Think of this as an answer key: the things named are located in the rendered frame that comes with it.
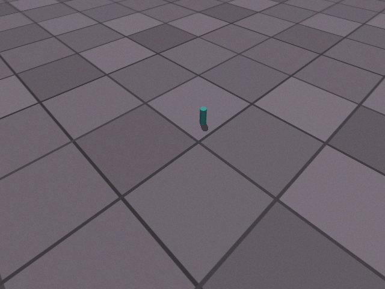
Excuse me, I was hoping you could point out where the can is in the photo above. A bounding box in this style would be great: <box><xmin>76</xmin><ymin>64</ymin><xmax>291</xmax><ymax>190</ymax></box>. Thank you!
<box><xmin>200</xmin><ymin>107</ymin><xmax>207</xmax><ymax>125</ymax></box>

